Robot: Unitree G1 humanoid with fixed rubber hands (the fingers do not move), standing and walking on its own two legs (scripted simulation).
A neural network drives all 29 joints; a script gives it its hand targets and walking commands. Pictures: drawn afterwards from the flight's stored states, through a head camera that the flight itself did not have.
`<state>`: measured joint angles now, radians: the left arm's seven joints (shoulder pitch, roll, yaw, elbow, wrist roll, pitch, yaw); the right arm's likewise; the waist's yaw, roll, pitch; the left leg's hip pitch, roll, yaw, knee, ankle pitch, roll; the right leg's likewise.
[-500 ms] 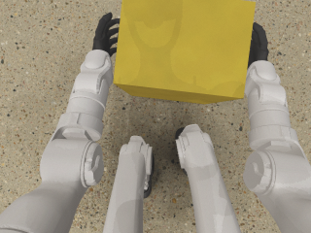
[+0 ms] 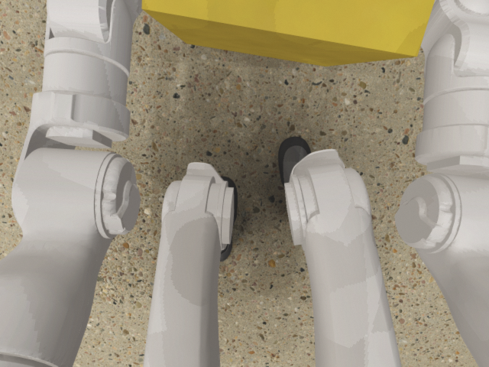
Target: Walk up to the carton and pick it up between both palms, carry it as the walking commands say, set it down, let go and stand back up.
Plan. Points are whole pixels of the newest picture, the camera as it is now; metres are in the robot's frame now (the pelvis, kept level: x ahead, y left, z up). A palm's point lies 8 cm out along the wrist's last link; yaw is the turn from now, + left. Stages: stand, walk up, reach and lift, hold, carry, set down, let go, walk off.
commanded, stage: set down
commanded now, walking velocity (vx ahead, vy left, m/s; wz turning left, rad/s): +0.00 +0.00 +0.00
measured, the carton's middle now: out of the picture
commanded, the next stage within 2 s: none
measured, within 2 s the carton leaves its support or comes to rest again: rests again in 1.28 s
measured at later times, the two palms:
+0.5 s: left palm out of the picture +0.59 +0.10 -0.18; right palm out of the picture +0.52 -0.24 -0.20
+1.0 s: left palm out of the picture +0.58 +0.10 -0.20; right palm out of the picture +0.52 -0.23 -0.22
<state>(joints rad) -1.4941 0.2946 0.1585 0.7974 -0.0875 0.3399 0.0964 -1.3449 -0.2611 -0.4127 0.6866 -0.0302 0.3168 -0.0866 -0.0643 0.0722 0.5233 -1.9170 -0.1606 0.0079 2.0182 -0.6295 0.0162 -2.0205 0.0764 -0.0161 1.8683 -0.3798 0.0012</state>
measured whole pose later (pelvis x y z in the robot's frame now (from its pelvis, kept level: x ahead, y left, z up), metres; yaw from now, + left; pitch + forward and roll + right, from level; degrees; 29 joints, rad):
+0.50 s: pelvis +0.00 +0.00 -0.03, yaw +0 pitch +30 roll -1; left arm -1.57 0.30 0.16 0.95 -0.09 0.30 0.09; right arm -1.41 -0.29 -0.42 0.82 -0.03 0.29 -0.07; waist -0.07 0.08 0.52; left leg -2.00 -0.16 0.01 2.13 -0.65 0.02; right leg -2.11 0.07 -0.03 1.97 -0.39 0.00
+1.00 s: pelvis +0.00 +0.00 -0.05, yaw +1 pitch +30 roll -2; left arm -1.57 0.31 0.11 1.01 -0.09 0.29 0.09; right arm -1.41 -0.29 -0.42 0.88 -0.03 0.27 -0.06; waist -0.08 0.08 0.52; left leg -2.05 -0.18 0.01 2.18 -0.65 0.02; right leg -2.15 0.05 -0.04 2.02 -0.40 0.00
